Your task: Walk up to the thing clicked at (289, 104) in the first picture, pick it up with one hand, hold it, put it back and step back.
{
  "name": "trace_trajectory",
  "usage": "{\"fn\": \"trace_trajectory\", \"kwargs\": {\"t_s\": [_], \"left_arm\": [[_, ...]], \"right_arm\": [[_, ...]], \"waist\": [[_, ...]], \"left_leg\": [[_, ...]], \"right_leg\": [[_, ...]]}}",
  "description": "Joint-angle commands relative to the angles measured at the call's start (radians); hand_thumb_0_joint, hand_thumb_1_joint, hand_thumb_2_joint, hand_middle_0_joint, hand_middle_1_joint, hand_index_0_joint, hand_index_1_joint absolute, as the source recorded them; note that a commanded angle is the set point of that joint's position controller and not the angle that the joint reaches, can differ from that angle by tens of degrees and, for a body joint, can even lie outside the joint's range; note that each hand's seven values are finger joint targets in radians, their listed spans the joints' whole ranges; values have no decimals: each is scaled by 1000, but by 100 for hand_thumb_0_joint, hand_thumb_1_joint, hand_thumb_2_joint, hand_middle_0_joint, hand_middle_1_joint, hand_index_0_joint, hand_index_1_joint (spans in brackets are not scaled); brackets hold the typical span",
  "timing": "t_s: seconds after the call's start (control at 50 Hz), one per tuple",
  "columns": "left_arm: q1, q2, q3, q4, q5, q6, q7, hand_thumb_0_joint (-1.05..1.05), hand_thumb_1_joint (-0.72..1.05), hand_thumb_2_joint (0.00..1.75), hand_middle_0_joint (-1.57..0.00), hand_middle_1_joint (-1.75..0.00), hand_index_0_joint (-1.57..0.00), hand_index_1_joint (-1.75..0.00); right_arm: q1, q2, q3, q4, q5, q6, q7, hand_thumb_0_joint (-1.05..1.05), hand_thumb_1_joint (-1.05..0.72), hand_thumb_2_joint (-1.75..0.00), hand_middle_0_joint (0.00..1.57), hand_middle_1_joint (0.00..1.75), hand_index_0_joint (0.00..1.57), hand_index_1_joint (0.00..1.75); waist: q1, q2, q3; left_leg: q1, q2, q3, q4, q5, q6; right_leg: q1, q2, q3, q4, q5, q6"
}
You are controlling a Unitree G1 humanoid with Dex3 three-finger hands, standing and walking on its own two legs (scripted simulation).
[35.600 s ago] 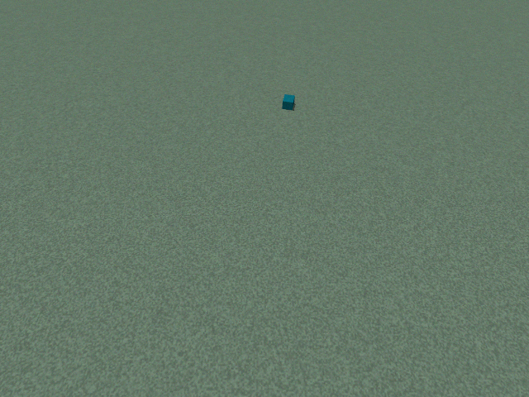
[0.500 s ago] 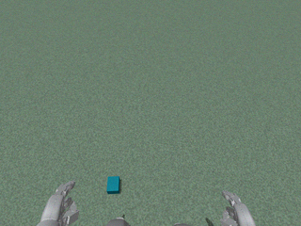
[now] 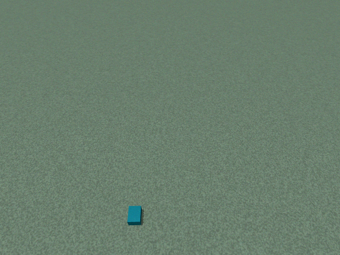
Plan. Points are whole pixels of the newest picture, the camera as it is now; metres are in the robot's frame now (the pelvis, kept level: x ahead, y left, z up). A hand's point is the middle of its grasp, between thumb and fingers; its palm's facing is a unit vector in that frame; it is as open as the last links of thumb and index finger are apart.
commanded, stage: stand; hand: left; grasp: from above
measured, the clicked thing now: (134, 215) +0.44 +0.19 -0.74
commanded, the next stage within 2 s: step back in 1.92 s
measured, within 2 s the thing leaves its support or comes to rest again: neither
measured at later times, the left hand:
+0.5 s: hand out of the picture +0.05 +0.23 -0.16, palm faces +0.02 -0.94 -0.34, open 7.4 cm
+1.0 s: hand out of the picture +0.08 +0.23 -0.15, palm faces +0.02 -0.94 -0.34, open 7.4 cm
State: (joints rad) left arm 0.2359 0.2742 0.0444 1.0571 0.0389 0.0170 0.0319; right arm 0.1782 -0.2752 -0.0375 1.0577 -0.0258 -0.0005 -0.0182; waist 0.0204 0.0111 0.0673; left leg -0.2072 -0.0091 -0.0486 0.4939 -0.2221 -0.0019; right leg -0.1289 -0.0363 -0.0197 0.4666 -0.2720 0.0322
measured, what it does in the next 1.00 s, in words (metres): stands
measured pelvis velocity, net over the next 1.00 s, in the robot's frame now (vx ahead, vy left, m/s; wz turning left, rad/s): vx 0.01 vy -0.01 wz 0.00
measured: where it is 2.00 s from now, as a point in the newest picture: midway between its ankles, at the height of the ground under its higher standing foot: outside the picture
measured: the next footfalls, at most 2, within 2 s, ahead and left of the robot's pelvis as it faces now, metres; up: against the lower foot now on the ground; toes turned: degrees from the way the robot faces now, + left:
none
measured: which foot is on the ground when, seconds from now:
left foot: down 0.00-1.00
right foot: down 0.00-1.00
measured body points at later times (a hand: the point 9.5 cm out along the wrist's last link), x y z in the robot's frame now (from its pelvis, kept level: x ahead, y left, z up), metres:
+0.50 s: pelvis +0.00 -0.01 +0.01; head +0.00 -0.01 +0.46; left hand +0.05 +0.28 -0.13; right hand +0.06 -0.30 -0.13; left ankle +0.03 +0.12 -0.74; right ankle -0.01 -0.14 -0.74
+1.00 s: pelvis +0.01 -0.01 +0.01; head +0.02 -0.02 +0.46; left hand +0.08 +0.28 -0.13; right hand +0.08 -0.31 -0.13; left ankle +0.03 +0.12 -0.74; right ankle -0.01 -0.14 -0.74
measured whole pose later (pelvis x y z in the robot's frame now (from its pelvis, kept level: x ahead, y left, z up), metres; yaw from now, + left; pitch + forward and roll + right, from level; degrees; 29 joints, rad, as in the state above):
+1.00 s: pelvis +0.01 -0.01 +0.01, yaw +0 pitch -3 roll +0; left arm 0.11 0.31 0.04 1.15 0.02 0.00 0.01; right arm 0.11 -0.32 -0.01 1.14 -0.01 -0.01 -0.01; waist 0.00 0.02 0.07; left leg -0.13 0.01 -0.05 0.35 -0.17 -0.02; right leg -0.05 -0.02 -0.03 0.33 -0.22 0.01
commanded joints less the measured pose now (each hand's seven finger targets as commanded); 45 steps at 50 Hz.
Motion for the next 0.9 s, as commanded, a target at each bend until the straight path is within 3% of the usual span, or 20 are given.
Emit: {"fn": "trace_trajectory", "kwargs": {"t_s": [0.0,0.5,0.68,0.8,0.88], "left_arm": [[-39,187,29,-28,-3,-29,11,0,90,90,-20,-30,-20,-30],[-113,231,28,43,-15,-35,2,0,90,90,-20,-30,-20,-30],[-131,234,29,45,-19,-34,-3,0,90,90,-20,-30,-20,-30],[-141,239,29,45,-19,-34,-5,0,90,90,-20,-30,-20,-30],[-148,244,29,44,-19,-38,-6,0,90,90,-20,-30,-20,-30]], "right_arm": [[-54,-198,-39,-47,3,-20,-15,0,-90,-90,20,30,20,30],[-74,-220,-15,18,7,-17,-8,0,-90,-90,20,30,20,30],[-84,-228,-8,25,9,-25,-11,0,-90,-90,20,30,20,30],[-91,-239,-7,27,10,-22,-9,0,-90,-90,20,30,20,30],[-94,-236,-5,26,11,-23,-8,0,-90,-90,20,30,20,30]], "waist": [[-3,14,-20],[-9,8,-25],[-6,5,-59],[-12,0,-49],[-16,-16,-61]], "left_leg": [[24,91,-111,-150,5,31],[66,106,-95,-179,91,25],[89,116,-85,-177,217,22],[84,116,-83,-183,167,24],[99,119,-80,-177,199,23]], "right_leg": [[-16,-62,66,-133,49,-41],[25,-81,78,-205,92,-39],[54,-82,69,-188,175,-39],[45,-83,71,-200,152,-39],[45,-86,74,-199,170,-38]]}}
